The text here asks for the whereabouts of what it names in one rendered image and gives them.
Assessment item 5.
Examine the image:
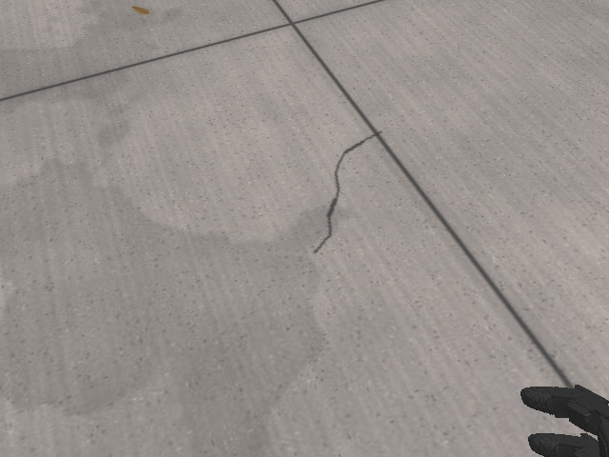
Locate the robot right hand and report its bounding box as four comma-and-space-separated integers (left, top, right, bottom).
521, 385, 609, 457

